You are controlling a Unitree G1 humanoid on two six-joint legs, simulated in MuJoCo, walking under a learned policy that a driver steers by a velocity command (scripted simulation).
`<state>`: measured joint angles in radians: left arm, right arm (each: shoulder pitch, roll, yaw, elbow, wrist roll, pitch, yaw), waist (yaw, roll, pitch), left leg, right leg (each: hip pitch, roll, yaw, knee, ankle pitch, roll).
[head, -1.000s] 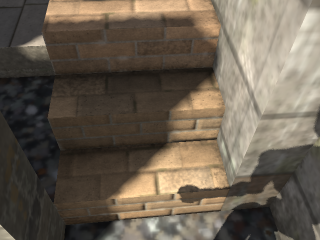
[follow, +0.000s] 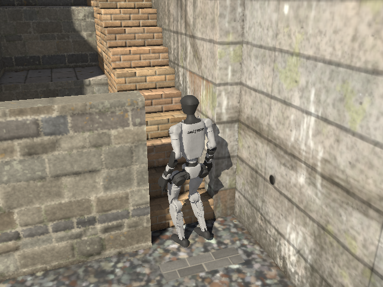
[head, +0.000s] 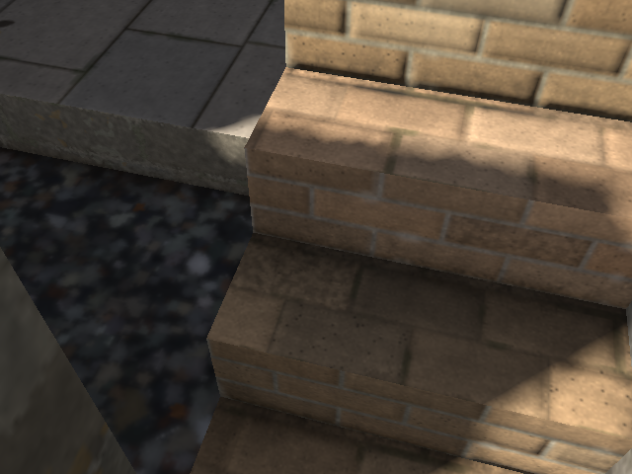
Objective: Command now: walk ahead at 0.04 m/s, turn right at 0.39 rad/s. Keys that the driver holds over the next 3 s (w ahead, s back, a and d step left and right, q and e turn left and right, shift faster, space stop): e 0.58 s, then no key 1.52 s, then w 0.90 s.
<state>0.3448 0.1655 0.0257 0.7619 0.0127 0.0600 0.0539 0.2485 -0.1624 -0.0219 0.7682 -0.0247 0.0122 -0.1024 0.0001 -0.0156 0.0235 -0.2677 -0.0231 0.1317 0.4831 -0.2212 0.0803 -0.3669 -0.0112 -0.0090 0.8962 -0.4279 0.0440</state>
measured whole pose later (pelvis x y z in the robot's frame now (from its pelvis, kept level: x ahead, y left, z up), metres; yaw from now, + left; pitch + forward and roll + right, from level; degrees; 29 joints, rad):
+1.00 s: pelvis -0.07 +0.00 +0.00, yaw -25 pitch +0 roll +1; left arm 0.23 0.23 0.02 0.69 0.05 -0.05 0.01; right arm 0.11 -0.24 -0.05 0.69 -0.02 0.03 -0.03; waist -0.02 0.00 0.02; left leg -0.27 0.02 0.06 0.44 -0.17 -0.01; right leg -0.21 -0.02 0.04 0.48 -0.27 0.02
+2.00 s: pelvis -0.04 -0.03 +0.01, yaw -25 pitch +1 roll +1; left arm 0.16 0.28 0.00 1.12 0.03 -0.10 0.00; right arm 0.15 -0.26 -0.05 0.86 -0.02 0.02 -0.03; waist 0.00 0.00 -0.02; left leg -0.18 0.03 0.03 0.32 -0.16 -0.03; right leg -0.11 -0.01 0.04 0.36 -0.27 0.00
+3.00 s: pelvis -0.03 -0.05 +0.01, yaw -25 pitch +1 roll +1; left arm 0.13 0.28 -0.03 1.05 0.04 -0.10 -0.03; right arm 0.17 -0.28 -0.05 0.86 -0.02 0.01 -0.05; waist 0.01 0.02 -0.03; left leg -0.09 0.05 0.02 0.21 -0.14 -0.06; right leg -0.02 0.01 0.03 0.23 -0.23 -0.02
